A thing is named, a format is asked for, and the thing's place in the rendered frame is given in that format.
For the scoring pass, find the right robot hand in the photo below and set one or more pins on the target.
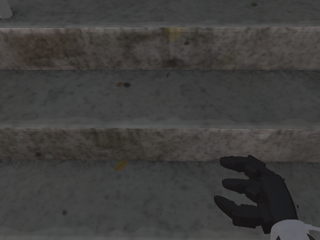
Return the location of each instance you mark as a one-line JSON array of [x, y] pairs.
[[264, 187]]

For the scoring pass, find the robot right forearm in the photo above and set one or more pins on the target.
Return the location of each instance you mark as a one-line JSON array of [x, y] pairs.
[[290, 229]]

